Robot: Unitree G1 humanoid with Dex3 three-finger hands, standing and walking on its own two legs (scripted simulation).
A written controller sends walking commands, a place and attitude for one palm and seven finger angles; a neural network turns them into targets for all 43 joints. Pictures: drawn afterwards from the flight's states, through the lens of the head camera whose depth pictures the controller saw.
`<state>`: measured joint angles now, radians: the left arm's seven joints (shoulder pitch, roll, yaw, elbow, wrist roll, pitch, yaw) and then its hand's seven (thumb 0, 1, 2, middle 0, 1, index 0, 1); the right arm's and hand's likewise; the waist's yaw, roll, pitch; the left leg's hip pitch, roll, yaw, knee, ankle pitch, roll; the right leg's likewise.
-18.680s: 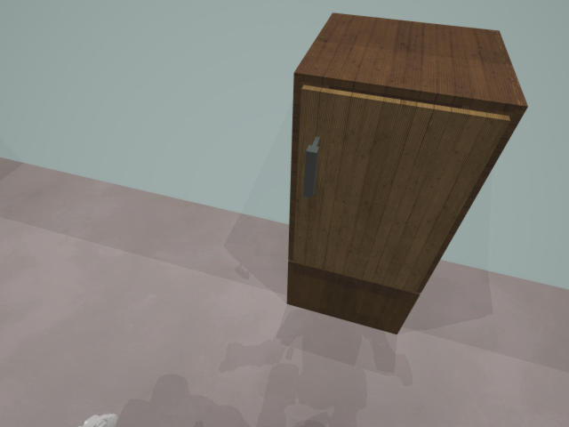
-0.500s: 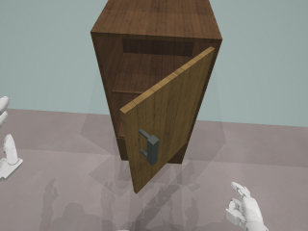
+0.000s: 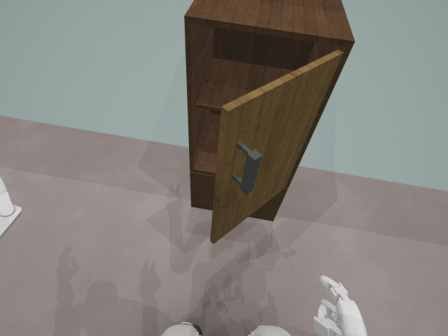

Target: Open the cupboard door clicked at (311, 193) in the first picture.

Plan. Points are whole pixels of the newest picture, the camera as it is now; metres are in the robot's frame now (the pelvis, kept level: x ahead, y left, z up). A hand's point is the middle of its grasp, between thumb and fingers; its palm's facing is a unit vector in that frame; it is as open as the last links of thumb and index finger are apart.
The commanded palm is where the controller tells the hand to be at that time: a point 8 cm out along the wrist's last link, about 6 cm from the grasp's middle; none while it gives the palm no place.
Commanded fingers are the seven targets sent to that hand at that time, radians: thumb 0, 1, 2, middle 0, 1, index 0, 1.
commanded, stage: stop stepping back and stand still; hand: left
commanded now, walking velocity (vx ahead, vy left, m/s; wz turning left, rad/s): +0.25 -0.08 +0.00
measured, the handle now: (243, 167) +0.47 -0.01 -0.01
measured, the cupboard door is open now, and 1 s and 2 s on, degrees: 50 50 50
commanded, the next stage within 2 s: let the arm hang, fingers relaxed in 0.80 s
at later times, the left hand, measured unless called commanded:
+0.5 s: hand (42, 261) +0.17 +0.23 +0.16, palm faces +0.38 -0.84 -0.40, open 7.4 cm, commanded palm +0.09 +0.27 +0.18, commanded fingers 0.00 0.90 0.90 -0.20 -0.30 -0.20 -0.30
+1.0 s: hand (78, 323) +0.13 +0.22 +0.03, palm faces +0.12 -0.87 -0.47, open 7.4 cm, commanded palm none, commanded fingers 0.00 0.90 0.90 -0.20 -0.30 -0.20 -0.30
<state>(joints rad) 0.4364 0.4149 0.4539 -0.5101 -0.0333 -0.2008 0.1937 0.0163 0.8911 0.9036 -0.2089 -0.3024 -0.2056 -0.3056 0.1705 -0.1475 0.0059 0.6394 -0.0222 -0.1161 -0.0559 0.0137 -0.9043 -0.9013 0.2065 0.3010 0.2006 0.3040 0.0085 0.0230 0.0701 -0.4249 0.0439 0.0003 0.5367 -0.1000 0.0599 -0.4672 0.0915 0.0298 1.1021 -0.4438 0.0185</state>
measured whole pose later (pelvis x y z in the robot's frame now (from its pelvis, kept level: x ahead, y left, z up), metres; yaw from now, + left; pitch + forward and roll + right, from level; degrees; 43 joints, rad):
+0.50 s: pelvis -0.08 -0.02 +0.00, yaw -5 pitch -2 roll +2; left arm 0.45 0.40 0.41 -0.38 -0.05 -0.15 0.17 0.02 0.89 0.90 -0.21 -0.30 -0.20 -0.31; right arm 0.24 -0.22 -0.01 0.67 -0.01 -0.14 -0.07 0.01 -0.91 -0.90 0.20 0.30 0.20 0.30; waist -0.04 -0.04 0.00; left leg -0.31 -0.03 0.06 0.52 -0.17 0.04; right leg -0.22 0.00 0.01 0.71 -0.47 0.00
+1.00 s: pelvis -0.11 -0.02 +0.00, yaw -4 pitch +0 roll +0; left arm 0.32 0.36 0.17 0.08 0.03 -0.08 0.04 0.01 0.90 0.90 -0.20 -0.30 -0.20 -0.30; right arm 0.13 -0.28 -0.02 0.76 -0.01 -0.10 0.00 0.01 -0.90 -0.90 0.21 0.30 0.20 0.30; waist 0.01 0.06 0.00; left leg -0.30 0.00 0.00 0.55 -0.24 0.01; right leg -0.25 0.03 -0.06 0.54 -0.28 -0.04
